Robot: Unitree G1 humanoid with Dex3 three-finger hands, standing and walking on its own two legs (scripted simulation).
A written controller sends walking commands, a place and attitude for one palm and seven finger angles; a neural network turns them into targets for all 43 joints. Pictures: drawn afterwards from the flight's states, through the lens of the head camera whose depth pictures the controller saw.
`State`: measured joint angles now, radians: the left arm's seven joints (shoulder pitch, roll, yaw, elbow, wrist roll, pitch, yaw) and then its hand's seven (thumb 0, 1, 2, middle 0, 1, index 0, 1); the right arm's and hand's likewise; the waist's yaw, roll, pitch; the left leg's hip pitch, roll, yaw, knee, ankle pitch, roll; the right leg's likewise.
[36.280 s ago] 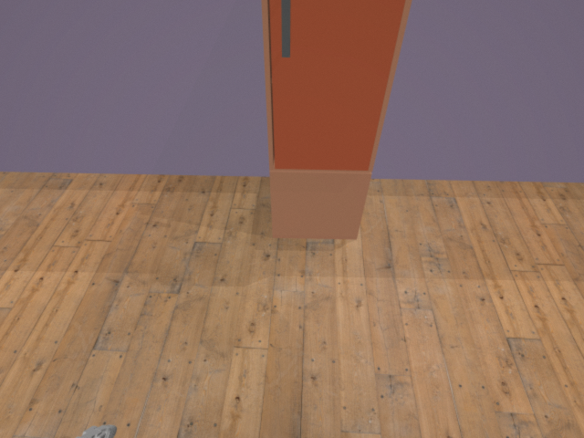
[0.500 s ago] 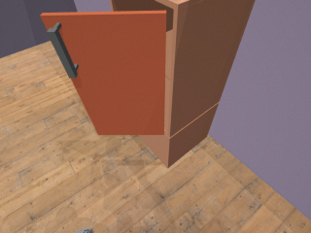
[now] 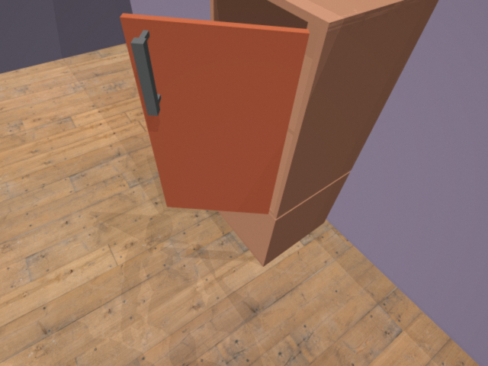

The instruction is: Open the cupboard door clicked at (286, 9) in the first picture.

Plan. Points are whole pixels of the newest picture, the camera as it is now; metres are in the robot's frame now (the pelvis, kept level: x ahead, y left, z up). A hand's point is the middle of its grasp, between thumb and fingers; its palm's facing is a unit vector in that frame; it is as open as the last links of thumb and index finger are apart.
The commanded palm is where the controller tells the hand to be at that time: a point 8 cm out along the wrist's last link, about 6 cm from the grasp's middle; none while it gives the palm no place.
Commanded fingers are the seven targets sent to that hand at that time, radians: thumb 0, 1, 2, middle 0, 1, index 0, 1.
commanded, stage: come to a stop and stand still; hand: left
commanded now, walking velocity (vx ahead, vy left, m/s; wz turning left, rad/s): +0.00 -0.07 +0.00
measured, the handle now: (149, 74) +0.59 +0.24 +0.15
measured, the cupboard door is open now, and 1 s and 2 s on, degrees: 50 50 50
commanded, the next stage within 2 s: look again from close up in 1.04 s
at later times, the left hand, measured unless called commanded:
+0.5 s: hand out of the picture -0.01 +0.11 -0.18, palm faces +0.03 -0.98 -0.19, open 7.3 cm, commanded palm none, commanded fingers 0.00 0.90 0.90 -0.20 -0.30 -0.20 -0.30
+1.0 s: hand out of the picture -0.02 +0.07 -0.18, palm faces +0.08 -0.99 -0.15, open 7.4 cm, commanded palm none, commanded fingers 0.00 0.90 0.90 -0.20 -0.30 -0.20 -0.30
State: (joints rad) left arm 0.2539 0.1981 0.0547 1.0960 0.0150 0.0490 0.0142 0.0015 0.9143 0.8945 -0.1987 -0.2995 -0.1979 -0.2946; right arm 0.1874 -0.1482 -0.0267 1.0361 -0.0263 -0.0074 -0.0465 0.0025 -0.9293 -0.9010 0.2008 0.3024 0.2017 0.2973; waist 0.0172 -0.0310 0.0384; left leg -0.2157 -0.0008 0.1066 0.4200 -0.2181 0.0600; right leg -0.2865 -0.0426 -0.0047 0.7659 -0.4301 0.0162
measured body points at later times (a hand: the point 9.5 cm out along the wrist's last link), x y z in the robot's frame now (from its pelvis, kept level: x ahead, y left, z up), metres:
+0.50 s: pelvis -0.01 -0.06 +0.00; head +0.00 -0.07 +0.45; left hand -0.02 +0.16 -0.16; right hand -0.06 -0.26 -0.17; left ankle +0.01 +0.08 -0.74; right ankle -0.07 -0.15 -0.74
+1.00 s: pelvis +0.02 -0.07 +0.00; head +0.03 -0.07 +0.45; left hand -0.02 +0.12 -0.17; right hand +0.01 -0.29 -0.17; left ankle +0.01 +0.08 -0.74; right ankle -0.07 -0.15 -0.74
